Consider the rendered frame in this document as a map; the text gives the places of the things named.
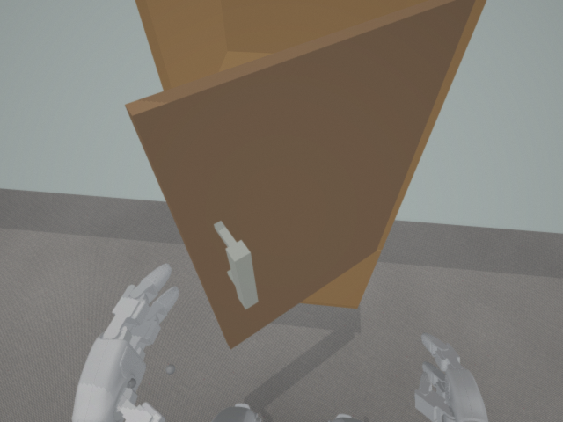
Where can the left robot hand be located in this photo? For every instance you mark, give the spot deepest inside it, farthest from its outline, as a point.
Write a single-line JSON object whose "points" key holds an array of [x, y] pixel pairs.
{"points": [[117, 355]]}

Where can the handle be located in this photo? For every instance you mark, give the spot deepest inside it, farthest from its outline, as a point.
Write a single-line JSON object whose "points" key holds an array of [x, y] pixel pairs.
{"points": [[241, 269]]}

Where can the cupboard door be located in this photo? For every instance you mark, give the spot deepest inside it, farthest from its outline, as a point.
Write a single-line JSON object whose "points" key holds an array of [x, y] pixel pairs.
{"points": [[301, 154]]}

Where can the right robot hand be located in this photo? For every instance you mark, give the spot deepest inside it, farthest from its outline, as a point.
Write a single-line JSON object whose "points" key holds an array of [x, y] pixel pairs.
{"points": [[457, 397]]}

